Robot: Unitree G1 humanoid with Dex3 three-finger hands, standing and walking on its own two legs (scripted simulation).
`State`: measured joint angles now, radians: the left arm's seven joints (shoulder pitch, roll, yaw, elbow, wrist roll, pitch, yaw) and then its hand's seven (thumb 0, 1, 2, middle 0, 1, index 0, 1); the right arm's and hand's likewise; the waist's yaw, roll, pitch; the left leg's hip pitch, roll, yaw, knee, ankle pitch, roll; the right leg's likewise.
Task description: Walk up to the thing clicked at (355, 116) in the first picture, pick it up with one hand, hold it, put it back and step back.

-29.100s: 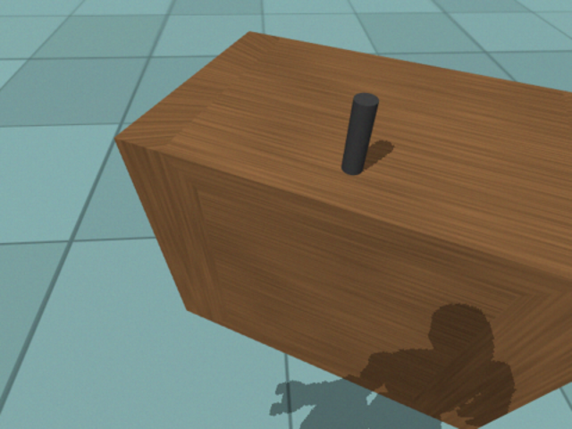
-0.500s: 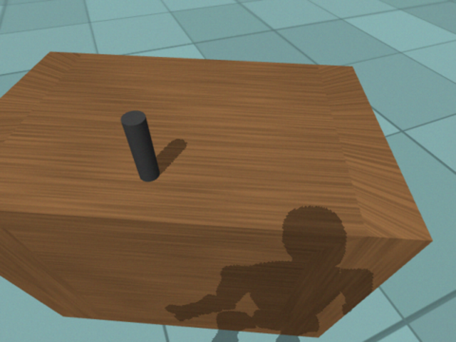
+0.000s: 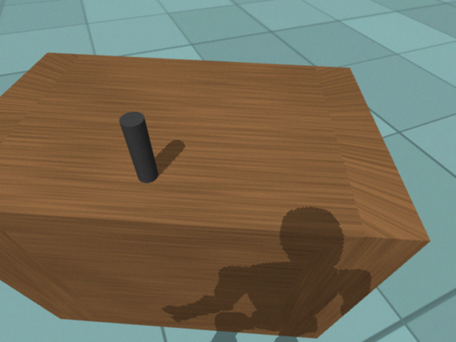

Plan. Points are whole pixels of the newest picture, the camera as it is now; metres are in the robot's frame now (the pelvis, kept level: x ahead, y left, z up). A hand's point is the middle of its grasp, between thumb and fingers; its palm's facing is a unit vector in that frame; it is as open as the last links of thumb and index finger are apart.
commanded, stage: stand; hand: left
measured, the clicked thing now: (140, 150) +0.46 +0.18 +0.09
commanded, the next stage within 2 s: step back in 0.16 s
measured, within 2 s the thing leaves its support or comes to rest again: neither
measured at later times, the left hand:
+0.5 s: hand out of the picture +0.04 +0.27 -0.17, palm faces -0.04 -0.91 -0.42, open 7.4 cm
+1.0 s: hand out of the picture -0.07 +0.28 -0.18, palm faces -0.07 -0.92 -0.39, open 7.4 cm
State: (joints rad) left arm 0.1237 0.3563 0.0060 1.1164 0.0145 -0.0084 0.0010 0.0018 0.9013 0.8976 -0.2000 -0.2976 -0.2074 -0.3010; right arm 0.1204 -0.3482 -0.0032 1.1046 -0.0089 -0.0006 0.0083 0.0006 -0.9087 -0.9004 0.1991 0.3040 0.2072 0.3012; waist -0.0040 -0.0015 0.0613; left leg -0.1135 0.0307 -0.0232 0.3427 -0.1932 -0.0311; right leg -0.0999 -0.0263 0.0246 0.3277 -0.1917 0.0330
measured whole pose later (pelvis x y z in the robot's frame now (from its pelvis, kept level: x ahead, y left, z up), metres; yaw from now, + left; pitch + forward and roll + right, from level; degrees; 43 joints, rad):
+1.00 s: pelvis -0.17 +0.01 -0.03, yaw -3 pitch -2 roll +0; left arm 0.16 0.40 0.08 0.87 0.02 0.05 0.01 0.00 0.90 0.90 -0.20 -0.30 -0.21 -0.30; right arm 0.12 -0.37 -0.04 0.82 -0.02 0.04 -0.01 0.00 -0.90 -0.90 0.20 0.30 0.21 0.30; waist 0.00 -0.02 0.20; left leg -0.35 0.03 0.05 0.65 -0.28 0.02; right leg -0.28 0.05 0.07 0.76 -0.44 0.01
